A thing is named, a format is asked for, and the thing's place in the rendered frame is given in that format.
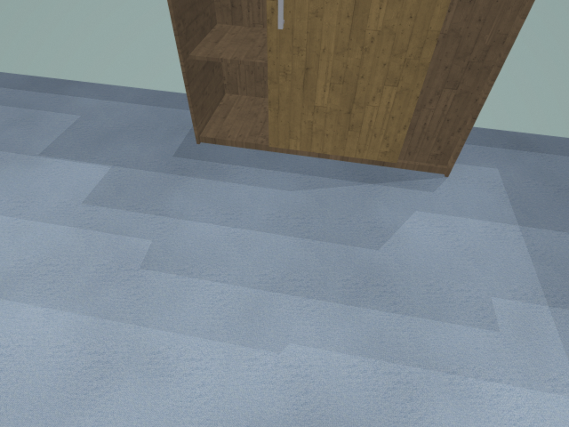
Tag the wardrobe door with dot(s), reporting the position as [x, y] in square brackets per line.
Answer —
[344, 76]
[457, 73]

